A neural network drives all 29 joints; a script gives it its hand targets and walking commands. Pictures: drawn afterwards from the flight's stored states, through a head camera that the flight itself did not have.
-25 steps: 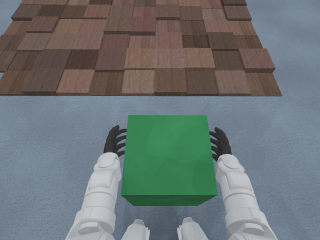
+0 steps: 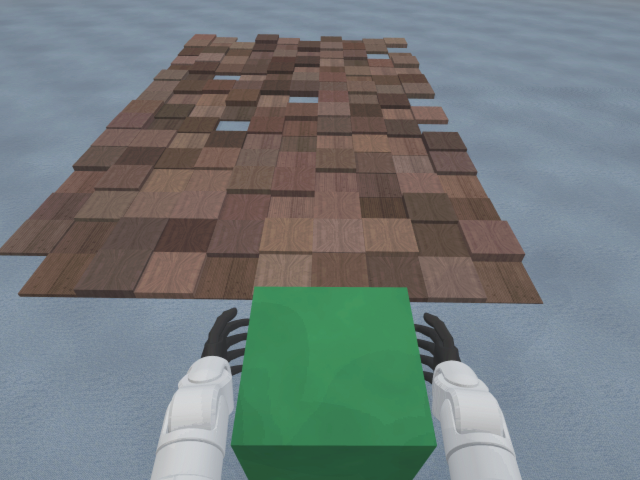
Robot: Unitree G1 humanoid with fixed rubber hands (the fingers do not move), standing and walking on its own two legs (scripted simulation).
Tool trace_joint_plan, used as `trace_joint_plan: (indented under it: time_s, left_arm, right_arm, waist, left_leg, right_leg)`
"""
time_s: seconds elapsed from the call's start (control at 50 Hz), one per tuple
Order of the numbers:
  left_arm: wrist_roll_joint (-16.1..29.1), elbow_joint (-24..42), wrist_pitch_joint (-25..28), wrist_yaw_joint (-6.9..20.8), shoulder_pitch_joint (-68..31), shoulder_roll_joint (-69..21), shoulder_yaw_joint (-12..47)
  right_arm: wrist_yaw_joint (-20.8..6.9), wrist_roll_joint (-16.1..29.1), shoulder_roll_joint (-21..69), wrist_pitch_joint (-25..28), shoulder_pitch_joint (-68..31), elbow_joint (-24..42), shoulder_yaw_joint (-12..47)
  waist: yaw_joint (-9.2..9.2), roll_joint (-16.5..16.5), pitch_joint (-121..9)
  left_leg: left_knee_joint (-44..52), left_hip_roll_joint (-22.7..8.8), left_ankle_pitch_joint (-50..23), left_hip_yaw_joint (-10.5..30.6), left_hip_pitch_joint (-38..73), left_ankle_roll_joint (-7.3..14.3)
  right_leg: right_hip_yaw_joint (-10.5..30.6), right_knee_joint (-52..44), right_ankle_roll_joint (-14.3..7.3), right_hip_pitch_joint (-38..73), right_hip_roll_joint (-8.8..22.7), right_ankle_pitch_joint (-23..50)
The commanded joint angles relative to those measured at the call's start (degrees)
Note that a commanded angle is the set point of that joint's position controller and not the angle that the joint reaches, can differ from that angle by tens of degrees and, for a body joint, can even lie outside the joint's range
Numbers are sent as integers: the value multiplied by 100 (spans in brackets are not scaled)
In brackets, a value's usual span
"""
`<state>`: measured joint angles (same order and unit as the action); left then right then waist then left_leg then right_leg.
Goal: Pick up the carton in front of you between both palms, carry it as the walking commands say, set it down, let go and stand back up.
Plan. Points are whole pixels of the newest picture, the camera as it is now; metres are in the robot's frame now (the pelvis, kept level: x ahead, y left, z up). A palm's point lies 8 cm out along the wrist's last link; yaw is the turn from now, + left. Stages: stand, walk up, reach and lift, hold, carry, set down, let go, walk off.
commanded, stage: reach and lift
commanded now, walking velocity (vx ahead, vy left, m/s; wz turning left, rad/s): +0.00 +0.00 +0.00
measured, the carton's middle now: (329, 396) +0.28 +0.00 -0.06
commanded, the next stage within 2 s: hold in 1.02 s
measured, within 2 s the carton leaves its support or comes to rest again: neither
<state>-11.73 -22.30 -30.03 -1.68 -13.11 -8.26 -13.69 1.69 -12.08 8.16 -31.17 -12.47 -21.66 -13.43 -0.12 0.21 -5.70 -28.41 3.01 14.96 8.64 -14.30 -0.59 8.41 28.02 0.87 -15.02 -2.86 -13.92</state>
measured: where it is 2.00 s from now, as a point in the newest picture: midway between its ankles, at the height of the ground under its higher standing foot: outside the picture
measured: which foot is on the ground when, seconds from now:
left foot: down 0.00-1.00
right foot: down 0.00-1.00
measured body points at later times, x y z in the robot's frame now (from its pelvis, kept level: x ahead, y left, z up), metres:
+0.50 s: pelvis -0.02 +0.00 +0.00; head -0.04 +0.00 +0.45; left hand +0.30 +0.15 +0.02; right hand +0.29 -0.15 +0.02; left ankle +0.00 +0.13 -0.74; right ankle +0.01 -0.13 -0.74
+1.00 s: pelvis +0.00 +0.00 +0.01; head -0.03 +0.00 +0.46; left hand +0.30 +0.15 +0.04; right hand +0.30 -0.15 +0.03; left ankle +0.00 +0.13 -0.74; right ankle +0.01 -0.13 -0.74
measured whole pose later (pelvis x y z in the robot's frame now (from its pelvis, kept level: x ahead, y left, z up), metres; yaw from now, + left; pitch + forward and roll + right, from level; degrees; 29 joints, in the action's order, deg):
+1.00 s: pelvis +0.00 +0.00 +0.01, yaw +0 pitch -5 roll +0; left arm -15.3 -16.0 -39.0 0.3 -14.3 -8.5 -12.8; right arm 0.0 -15.0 8.3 -40.1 -13.4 -15.2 -12.2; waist 0.0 0.3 -0.1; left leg -21.5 2.2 12.3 8.2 -4.2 -0.5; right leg 7.8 21.2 0.6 -4.8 -2.3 -11.3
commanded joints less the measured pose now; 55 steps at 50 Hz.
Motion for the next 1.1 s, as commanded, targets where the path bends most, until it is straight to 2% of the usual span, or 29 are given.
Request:
trace_joint_plan:
  time_s: [0.0, 0.1, 0.18, 0.3, 0.42, 0.72, 0.84, 0.98, 1.08]
  left_arm:
    - [891, -149, -298, 1448, -2520, -5569, 3125]
    - [706, -436, -394, 1569, -3020, -5565, 2701]
    - [776, -304, -344, 1621, -3528, -5719, 2808]
    - [778, -316, -344, 1626, -3669, -5727, 2817]
    - [745, -239, -414, 1614, -3473, -5630, 2790]
    - [925, 447, -627, 1554, -2738, -5482, 3089]
    - [976, 635, -716, 1534, -2593, -5448, 3152]
    - [997, 734, -808, 1527, -2627, -5416, 3165]
    - [1225, 1235, -961, 1497, -2697, -5441, 3529]
  right_arm:
    - [-1463, 994, 5423, -175, -2826, 76, 3148]
    - [-1562, 806, 5428, -264, -3328, -202, 2738]
    - [-1608, 868, 5606, -223, -3833, -50, 2850]
    - [-1616, 882, 5657, -234, -3947, -96, 2876]
    - [-1590, 871, 5590, -307, -3749, -17, 2861]
    - [-1513, 1047, 5412, -519, -2993, 689, 3140]
    - [-1504, 1102, 5354, -602, -2863, 881, 3210]
    - [-1501, 1112, 5306, -688, -2901, 981, 3222]
    - [-1479, 1329, 5358, -843, -2991, 1476, 3593]
  waist:
    - [5, 11, -657]
    - [-5, 2, -290]
    - [-6, -11, -687]
    - [3, -22, -892]
    - [13, -21, -896]
    - [6, -8, -931]
    - [10, 6, -875]
    - [10, 5, -763]
    - [1, -10, -1049]
  left_leg:
    - [626, 205, -1037, -378, 457, -19]
    - [683, 177, -244, -440, 289, 31]
    - [628, 179, -279, -466, 374, 44]
    - [642, 193, -252, -487, 464, 27]
    - [716, 211, -584, -489, 619, -1]
    - [856, 250, -1624, -428, 1069, -50]
    - [897, 255, -1776, -414, 1154, -60]
    - [939, 252, -1634, -417, 1158, -59]
    - [976, 249, -1940, -382, 1378, -64]
  right_leg:
    - [-391, -544, -20, 755, -237, 953]
    - [-449, -603, -54, 658, -204, 179]
    - [-484, -529, -47, 820, -196, 254]
    - [-496, -537, -26, 938, -202, 246]
    - [-479, -630, -3, 1076, -216, 584]
    - [-433, -782, 39, 1469, -275, 1577]
    - [-422, -822, 40, 1528, -287, 1696]
    - [-426, -858, 34, 1518, -282, 1556]
    - [-417, -899, 48, 1713, -289, 1853]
